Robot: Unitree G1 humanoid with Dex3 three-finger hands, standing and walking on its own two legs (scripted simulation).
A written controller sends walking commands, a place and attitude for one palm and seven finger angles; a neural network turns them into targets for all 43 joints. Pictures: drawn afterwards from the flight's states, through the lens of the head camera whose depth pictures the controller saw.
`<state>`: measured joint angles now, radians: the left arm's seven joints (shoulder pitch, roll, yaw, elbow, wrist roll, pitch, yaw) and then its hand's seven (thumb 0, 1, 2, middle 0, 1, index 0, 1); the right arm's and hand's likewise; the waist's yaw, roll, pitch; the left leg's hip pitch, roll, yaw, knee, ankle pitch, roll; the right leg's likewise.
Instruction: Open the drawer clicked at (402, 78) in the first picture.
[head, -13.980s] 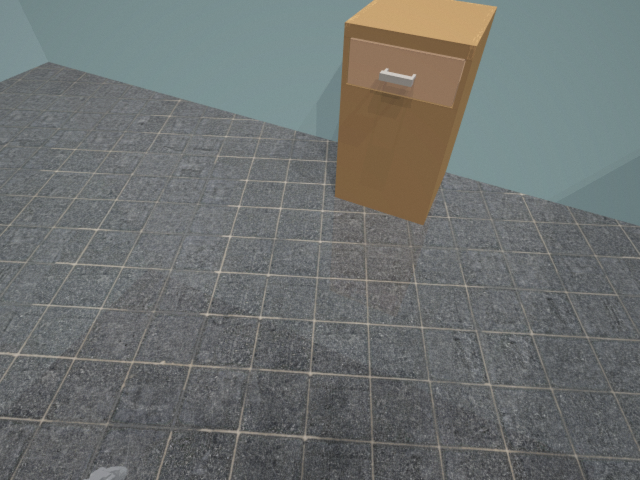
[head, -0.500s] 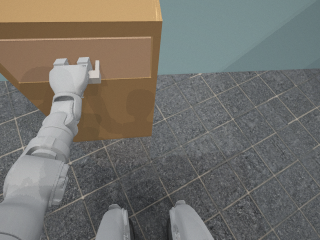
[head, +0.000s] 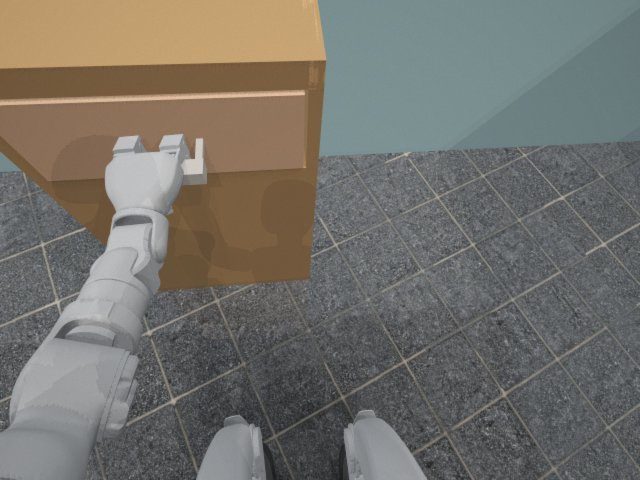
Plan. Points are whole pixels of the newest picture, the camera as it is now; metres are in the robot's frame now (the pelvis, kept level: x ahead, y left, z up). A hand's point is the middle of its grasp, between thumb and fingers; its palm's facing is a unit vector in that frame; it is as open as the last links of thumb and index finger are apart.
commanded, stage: pull the drawer open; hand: left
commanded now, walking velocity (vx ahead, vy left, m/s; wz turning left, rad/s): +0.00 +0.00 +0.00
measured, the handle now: (162, 160) +0.54 +0.18 -0.02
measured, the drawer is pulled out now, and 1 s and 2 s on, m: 0.00 0.13 0.24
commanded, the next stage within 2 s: none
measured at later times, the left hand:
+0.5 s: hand (158, 239) +0.43 +0.18 -0.04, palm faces -0.03 -0.05 -1.00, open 5.8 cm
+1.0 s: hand (155, 287) +0.37 +0.18 -0.04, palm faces -0.03 -0.06 -1.00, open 5.8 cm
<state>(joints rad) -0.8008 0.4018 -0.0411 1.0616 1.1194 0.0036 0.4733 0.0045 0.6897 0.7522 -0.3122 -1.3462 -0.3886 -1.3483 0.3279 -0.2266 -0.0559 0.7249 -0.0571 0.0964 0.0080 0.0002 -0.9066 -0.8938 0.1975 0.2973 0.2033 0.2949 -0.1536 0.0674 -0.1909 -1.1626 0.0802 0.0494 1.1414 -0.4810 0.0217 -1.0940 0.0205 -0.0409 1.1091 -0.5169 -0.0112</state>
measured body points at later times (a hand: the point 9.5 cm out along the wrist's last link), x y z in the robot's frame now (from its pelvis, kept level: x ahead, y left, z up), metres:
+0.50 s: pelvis +0.03 +0.00 +0.02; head +0.14 +0.00 +0.45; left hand +0.43 +0.18 +0.02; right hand +0.11 -0.26 -0.12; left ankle +0.02 +0.11 -0.64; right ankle -0.01 -0.12 -0.64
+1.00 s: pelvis +0.02 +0.00 +0.02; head +0.11 -0.01 +0.46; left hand +0.36 +0.18 +0.02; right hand +0.11 -0.26 -0.12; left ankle +0.02 +0.11 -0.64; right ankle -0.01 -0.12 -0.64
